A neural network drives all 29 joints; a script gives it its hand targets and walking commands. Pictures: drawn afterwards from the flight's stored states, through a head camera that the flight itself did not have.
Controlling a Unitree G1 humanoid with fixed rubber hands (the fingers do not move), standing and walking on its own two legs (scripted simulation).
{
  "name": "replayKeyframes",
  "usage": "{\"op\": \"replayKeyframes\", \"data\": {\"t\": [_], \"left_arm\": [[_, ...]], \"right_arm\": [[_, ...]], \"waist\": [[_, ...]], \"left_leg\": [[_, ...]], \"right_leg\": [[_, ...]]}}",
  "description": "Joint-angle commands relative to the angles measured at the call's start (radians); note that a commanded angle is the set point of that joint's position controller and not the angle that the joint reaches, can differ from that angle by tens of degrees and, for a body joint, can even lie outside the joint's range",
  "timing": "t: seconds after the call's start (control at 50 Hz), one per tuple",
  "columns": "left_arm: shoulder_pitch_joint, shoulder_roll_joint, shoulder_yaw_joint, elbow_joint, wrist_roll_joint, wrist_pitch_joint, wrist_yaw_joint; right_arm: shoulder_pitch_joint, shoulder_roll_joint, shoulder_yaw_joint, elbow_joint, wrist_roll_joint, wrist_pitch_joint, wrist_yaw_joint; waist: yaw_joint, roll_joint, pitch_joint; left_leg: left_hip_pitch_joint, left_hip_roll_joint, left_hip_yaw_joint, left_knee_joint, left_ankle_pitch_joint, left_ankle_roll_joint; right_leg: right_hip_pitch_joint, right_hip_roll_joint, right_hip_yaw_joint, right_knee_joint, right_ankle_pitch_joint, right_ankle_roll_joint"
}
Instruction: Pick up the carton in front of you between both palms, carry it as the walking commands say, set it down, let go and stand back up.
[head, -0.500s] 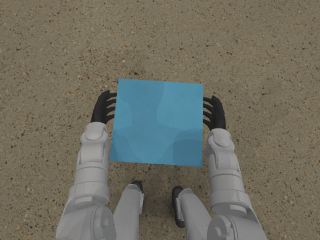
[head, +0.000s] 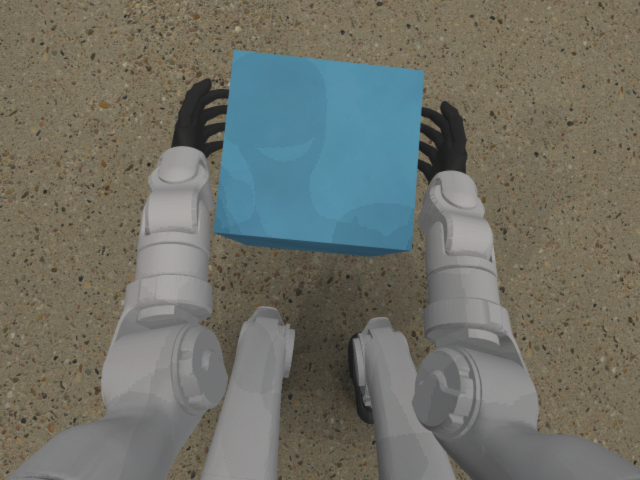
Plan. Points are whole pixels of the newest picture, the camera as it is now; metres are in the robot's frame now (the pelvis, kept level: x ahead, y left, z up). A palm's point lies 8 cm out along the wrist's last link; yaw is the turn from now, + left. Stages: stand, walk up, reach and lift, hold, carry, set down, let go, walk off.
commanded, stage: set down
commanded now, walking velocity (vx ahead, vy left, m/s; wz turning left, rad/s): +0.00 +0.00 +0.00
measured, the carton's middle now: (317, 176) +0.46 +0.04 -0.16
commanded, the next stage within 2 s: none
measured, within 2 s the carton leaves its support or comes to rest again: rests again in 2.00 s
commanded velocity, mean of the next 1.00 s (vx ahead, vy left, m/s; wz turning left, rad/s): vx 0.00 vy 0.00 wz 0.00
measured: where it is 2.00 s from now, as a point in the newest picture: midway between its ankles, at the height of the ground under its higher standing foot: (313, 387)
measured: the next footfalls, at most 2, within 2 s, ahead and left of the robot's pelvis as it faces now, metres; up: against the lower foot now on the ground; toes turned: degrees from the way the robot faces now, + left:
none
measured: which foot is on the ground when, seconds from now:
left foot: down 0.00-1.00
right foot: down 0.00-1.00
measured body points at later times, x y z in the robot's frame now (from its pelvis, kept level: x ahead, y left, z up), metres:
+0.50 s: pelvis -0.02 +0.00 -0.11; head +0.31 +0.05 +0.19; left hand +0.51 +0.21 -0.25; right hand +0.50 -0.10 -0.24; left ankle +0.09 +0.12 -0.55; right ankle +0.07 -0.14 -0.55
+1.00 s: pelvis -0.02 +0.00 -0.19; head +0.35 +0.04 +0.06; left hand +0.54 +0.21 -0.36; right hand +0.52 -0.09 -0.36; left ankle +0.09 +0.11 -0.55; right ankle +0.07 -0.14 -0.55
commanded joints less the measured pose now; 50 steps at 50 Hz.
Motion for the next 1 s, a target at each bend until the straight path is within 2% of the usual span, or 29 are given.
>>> {"op": "replayKeyframes", "data": {"t": [0.0, 0.18, 0.36, 0.54, 0.76, 0.8, 0.84, 0.92, 0.98], "left_arm": [[-0.538, -0.924, -0.510, 0.073, -0.145, -0.023, -0.217], [-0.620, -0.850, -0.519, 0.093, -0.183, -0.039, -0.204], [-0.715, -0.759, -0.489, 0.137, -0.196, -0.050, -0.198], [-0.842, -0.677, -0.484, 0.181, -0.218, -0.054, -0.195], [-0.997, -0.596, -0.527, 0.225, -0.293, -0.071, -0.197], [-1.026, -0.593, -0.532, 0.204, -0.320, -0.082, -0.205], [-1.028, -0.582, -0.539, 0.195, -0.343, -0.090, -0.211], [-0.985, -0.588, -0.533, 0.208, -0.357, -0.095, -0.213], [-0.943, -0.590, -0.509, 0.251, -0.340, -0.093, -0.224]], "right_arm": [[-0.661, 0.876, 0.588, 0.083, 0.138, -0.017, 0.223], [-0.778, 0.831, 0.616, 0.063, 0.183, -0.040, 0.164], [-0.890, 0.759, 0.578, 0.081, 0.192, -0.056, 0.119], [-1.026, 0.680, 0.545, 0.103, 0.218, -0.065, 0.102], [-1.183, 0.601, 0.553, 0.132, 0.292, -0.078, 0.105], [-1.199, 0.609, 0.565, 0.134, 0.305, -0.083, 0.105], [-1.209, 0.626, 0.599, 0.119, 0.328, -0.091, 0.102], [-1.203, 0.647, 0.655, 0.108, 0.357, -0.103, 0.101], [-1.174, 0.647, 0.644, 0.139, 0.347, -0.103, 0.108]], "waist": [[0.028, 0.102, -0.945], [0.051, 0.081, -1.009], [0.059, 0.071, -0.974], [0.064, 0.093, -0.931], [0.069, 0.113, -0.894], [0.080, 0.067, -0.869], [0.096, 0.033, -0.874], [0.126, 0.005, -0.903], [0.130, -0.008, -0.825]], "left_leg": [[0.670, -0.068, 0.118, -0.071, 0.295, -0.015], [0.530, -0.071, 0.139, 0.077, 0.322, -0.016], [0.409, -0.065, 0.148, 0.196, 0.296, -0.014], [0.351, -0.047, 0.148, 0.306, 0.258, -0.019], [0.333, -0.019, 0.138, 0.451, 0.276, -0.022], [0.262, -0.022, 0.137, 0.466, 0.291, -0.015], [0.269, -0.020, 0.130, 0.491, 0.362, -0.006], [0.307, -0.019, 0.122, 0.525, 0.452, 0.008], [0.245, -0.018, 0.123, 0.535, 0.420, 0.013]], "right_leg": [[0.225, 0.105, -0.154, -0.053, 0.173, -0.009], [0.169, 0.115, -0.168, 0.093, 0.197, 0.006], [0.104, 0.120, -0.182, 0.223, 0.181, 0.010], [0.020, 0.116, -0.202, 0.353, 0.140, 0.006], [-0.049, 0.101, -0.214, 0.505, 0.135, -0.005], [-0.023, 0.101, -0.208, 0.529, 0.163, -0.007], [-0.002, 0.101, -0.207, 0.549, 0.219, -0.007], [0.004, 0.104, -0.204, 0.578, 0.272, -0.005], [-0.029, 0.105, -0.199, 0.583, 0.256, -0.006]]}}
